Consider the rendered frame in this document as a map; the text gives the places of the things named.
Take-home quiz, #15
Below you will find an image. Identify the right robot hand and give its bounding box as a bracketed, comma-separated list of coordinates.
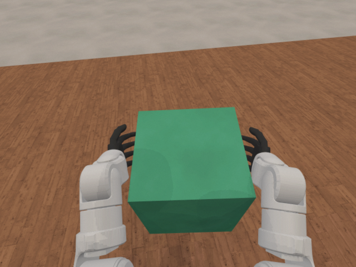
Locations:
[242, 127, 270, 172]

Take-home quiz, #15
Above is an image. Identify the carton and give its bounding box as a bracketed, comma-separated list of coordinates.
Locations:
[127, 107, 256, 234]

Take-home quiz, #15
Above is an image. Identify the robot left forearm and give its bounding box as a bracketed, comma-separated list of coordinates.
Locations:
[73, 150, 129, 267]

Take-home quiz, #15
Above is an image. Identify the left robot hand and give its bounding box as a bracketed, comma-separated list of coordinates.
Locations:
[108, 124, 136, 167]

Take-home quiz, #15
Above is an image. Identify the robot right forearm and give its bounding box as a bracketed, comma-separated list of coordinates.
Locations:
[251, 152, 315, 267]

